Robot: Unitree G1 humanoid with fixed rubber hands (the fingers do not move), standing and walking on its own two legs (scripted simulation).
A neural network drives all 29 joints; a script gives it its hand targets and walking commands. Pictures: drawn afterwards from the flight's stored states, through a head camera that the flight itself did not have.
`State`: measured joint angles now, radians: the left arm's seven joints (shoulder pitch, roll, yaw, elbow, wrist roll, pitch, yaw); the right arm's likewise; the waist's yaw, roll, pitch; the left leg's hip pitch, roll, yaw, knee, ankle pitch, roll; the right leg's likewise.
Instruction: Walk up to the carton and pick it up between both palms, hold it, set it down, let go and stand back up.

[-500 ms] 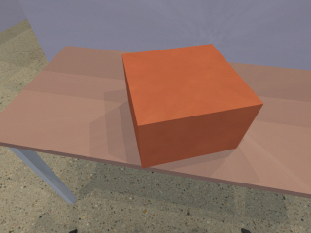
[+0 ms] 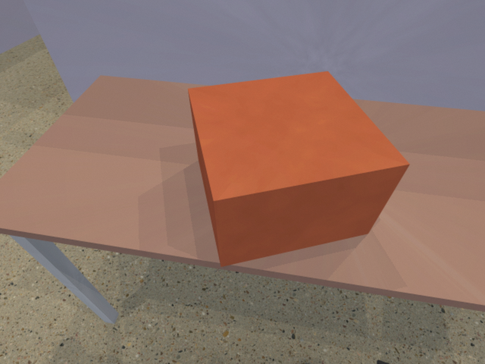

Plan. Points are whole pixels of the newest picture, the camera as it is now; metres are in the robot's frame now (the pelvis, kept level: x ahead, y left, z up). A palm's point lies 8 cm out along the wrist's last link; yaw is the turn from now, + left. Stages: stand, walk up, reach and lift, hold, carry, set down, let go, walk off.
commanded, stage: walk up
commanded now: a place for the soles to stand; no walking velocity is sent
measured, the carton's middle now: (278, 161) +0.47 -0.06 +0.07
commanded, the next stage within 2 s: reach and lift in 1.64 s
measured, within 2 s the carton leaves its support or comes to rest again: neither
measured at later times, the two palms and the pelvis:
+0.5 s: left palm out of the picture +0.14 +0.26 -0.10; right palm out of the picture +0.07 -0.26 -0.11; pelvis +0.01 +0.02 -0.01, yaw -11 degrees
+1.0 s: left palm (119, 337) +0.20 +0.23 -0.10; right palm out of the picture -0.01 -0.24 -0.12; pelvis +0.02 +0.03 +0.00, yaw -18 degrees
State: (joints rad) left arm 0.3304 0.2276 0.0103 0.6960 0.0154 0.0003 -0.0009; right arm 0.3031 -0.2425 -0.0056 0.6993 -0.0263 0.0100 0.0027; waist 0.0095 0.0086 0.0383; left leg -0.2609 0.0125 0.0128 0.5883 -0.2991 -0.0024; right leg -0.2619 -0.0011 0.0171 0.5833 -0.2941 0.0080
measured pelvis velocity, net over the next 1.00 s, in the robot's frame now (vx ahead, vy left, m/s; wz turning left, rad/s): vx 0.02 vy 0.03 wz -0.31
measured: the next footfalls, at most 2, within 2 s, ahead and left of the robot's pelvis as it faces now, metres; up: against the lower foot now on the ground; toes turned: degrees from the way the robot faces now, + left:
none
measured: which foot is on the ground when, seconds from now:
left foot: down 0.00-1.00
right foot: down 0.00-1.00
